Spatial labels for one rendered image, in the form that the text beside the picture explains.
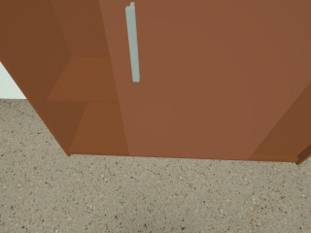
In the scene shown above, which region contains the wardrobe door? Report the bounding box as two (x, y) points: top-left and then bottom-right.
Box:
(99, 0), (311, 160)
(253, 82), (311, 156)

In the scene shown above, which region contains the handle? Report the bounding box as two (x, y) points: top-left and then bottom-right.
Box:
(125, 2), (140, 83)

